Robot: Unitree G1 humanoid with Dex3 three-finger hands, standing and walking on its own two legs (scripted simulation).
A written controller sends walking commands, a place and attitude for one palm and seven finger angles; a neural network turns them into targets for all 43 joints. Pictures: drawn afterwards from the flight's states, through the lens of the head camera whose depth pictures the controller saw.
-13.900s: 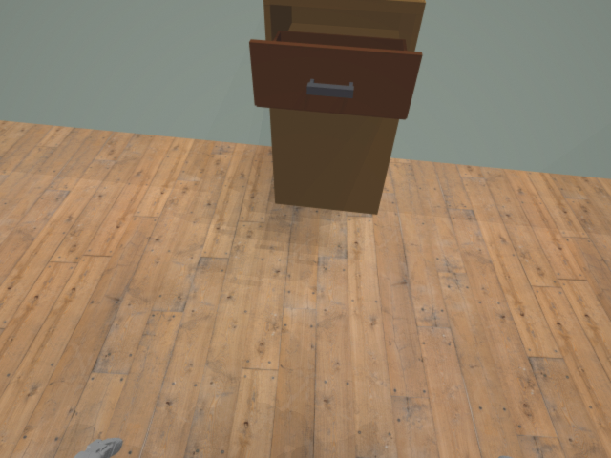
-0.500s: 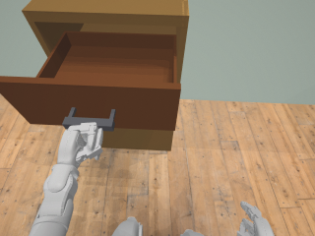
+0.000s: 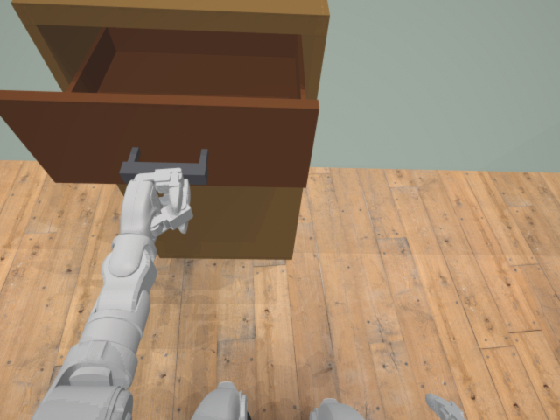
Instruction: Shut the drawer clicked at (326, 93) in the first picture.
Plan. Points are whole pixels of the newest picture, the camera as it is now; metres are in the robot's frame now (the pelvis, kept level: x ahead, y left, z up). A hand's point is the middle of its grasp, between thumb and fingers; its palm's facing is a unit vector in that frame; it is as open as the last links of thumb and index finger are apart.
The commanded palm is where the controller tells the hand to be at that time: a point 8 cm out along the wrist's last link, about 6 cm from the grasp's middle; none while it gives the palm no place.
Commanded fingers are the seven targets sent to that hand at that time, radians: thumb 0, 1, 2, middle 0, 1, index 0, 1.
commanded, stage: push the drawer shut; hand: left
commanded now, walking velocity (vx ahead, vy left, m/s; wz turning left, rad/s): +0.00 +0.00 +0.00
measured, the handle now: (167, 163) +0.48 +0.17 +0.06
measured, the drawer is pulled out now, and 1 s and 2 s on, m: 0.18 0.08 0.00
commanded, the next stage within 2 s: pull the fist back off the drawer in 1.86 s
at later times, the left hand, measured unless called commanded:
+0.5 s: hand (196, 177) +0.46 +0.13 +0.06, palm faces +0.01 -1.00 -0.04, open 2.9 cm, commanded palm +0.45 +0.18 +0.06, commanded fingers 0.00 0.90 0.90 -1.40 -1.60 -1.40 -1.60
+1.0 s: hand (198, 151) +0.51 +0.13 +0.06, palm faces +0.00 -1.00 -0.04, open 3.1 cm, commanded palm +0.50 +0.18 +0.06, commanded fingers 0.00 0.90 0.90 -1.40 -1.60 -1.40 -1.60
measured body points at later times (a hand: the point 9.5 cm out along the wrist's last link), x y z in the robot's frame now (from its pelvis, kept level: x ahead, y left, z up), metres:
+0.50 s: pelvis +0.00 -0.01 -0.01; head +0.09 +0.00 +0.44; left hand +0.45 +0.18 +0.06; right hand +0.05 -0.27 -0.13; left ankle +0.05 +0.09 -0.68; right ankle -0.01 -0.12 -0.68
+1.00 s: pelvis +0.00 -0.02 -0.02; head +0.11 -0.01 +0.42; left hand +0.50 +0.19 +0.07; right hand +0.00 -0.29 -0.13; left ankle +0.05 +0.09 -0.68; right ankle -0.01 -0.12 -0.68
